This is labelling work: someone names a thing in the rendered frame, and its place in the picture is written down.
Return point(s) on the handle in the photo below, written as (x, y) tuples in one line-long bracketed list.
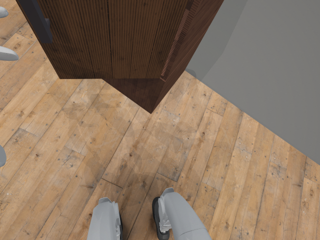
[(40, 24)]

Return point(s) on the cupboard door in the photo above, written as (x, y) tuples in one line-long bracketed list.
[(110, 39)]

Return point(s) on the right robot thigh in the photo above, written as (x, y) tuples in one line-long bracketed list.
[(185, 223)]

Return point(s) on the robot left hand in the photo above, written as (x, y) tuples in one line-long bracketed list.
[(6, 54)]

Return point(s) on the robot right foot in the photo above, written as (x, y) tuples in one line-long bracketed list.
[(155, 210)]

